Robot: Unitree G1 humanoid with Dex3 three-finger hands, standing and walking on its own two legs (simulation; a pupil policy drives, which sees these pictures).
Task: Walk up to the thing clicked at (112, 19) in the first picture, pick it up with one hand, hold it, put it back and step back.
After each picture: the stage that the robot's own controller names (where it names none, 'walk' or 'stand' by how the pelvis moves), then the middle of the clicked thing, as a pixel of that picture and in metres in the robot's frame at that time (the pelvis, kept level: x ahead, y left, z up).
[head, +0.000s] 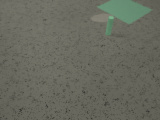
stand; (109, 26) +1.67 -0.34 -0.66
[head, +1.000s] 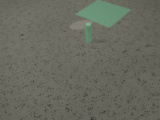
walk; (88, 33) +1.56 +0.05 -0.63
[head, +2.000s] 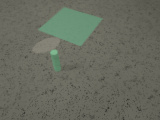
walk; (55, 61) +1.00 +0.30 -0.65
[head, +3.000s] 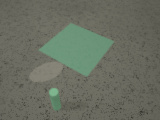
walk; (55, 99) +0.59 +0.24 -0.64
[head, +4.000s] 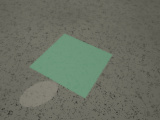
stand; out of the picture +0.35 +0.19 -0.63
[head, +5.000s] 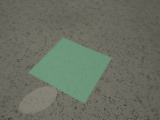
stand; out of the picture +0.32 +0.20 -0.66
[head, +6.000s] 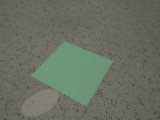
stand; out of the picture +0.33 +0.20 -0.66
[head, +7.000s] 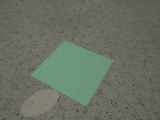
stand; out of the picture +0.31 +0.20 -0.66
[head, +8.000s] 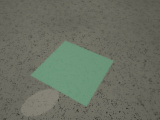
stand; out of the picture +0.31 +0.20 -0.66
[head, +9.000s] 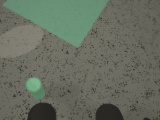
go down; (36, 89) +0.38 +0.20 -0.42
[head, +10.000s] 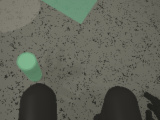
go down; (31, 69) +0.40 +0.22 -0.28
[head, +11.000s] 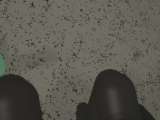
close in; out of the picture +0.39 +0.26 -0.17
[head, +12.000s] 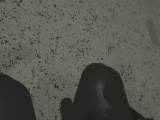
close; out of the picture +0.39 +0.27 -0.15
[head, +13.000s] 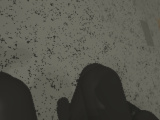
lift; out of the picture +0.38 +0.27 -0.16
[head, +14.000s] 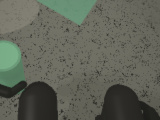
lift; (10, 73) +0.32 +0.24 -0.02
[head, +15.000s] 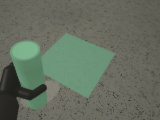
hold; (32, 80) +0.33 +0.16 +0.09
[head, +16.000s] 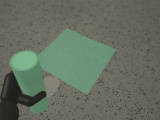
hold; (33, 86) +0.32 +0.17 +0.05
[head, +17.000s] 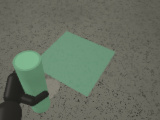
crouch; (35, 86) +0.32 +0.16 +0.05
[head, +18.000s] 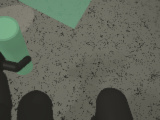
crouch; (15, 51) +0.43 +0.20 -0.05
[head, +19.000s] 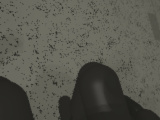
lower; out of the picture +0.40 +0.29 -0.16
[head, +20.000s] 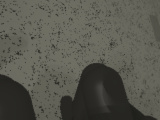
lower; out of the picture +0.40 +0.29 -0.16
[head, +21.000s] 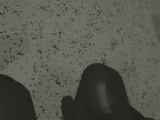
lower; out of the picture +0.40 +0.29 -0.16
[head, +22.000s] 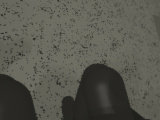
lower; out of the picture +0.39 +0.29 -0.15
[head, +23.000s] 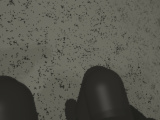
loosen; out of the picture +0.39 +0.25 -0.14
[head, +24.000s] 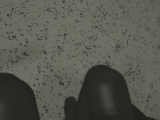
rise; out of the picture +0.39 +0.26 -0.16
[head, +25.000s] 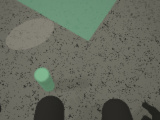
walk; (45, 81) +0.41 +0.20 -0.39
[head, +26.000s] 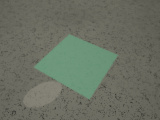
stand; out of the picture +0.36 +0.18 -0.59
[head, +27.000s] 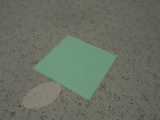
stand; out of the picture +0.35 +0.18 -0.60
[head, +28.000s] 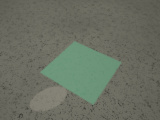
stand; out of the picture +0.37 +0.16 -0.65
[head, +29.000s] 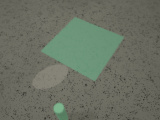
walk; (61, 113) +0.41 +0.19 -0.63
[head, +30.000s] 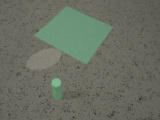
walk; (57, 89) +0.58 +0.15 -0.64
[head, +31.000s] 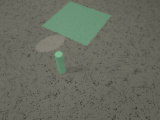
walk; (60, 63) +0.88 +0.25 -0.63
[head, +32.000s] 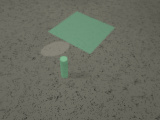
stand; (64, 67) +0.94 +0.17 -0.65
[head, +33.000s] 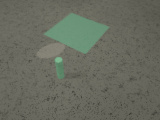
stand; (59, 68) +0.96 +0.22 -0.66
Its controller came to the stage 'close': yes
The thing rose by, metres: 0.68
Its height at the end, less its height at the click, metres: +0.00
